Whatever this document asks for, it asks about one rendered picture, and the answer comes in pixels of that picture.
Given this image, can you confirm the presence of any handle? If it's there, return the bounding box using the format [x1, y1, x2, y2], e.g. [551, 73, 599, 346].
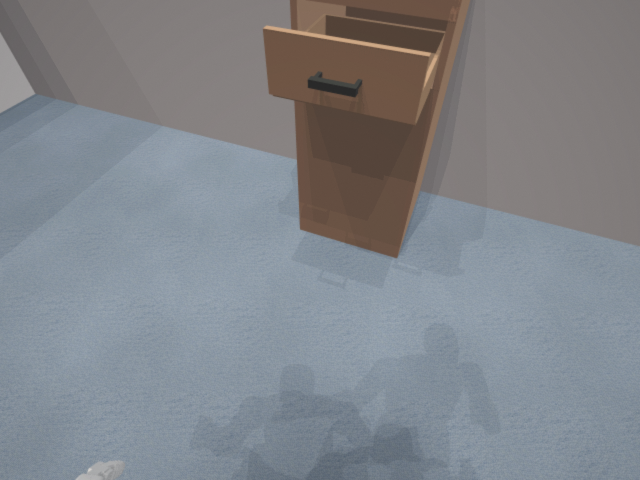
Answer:
[308, 71, 362, 97]

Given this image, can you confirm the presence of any drawer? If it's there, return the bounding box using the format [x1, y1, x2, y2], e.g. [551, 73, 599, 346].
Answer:
[263, 14, 445, 126]

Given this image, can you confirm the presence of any robot left hand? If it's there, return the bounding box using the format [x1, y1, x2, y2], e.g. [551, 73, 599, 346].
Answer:
[75, 460, 125, 480]

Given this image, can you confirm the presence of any cabinet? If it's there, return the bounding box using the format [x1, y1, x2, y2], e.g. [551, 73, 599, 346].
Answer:
[290, 0, 470, 258]

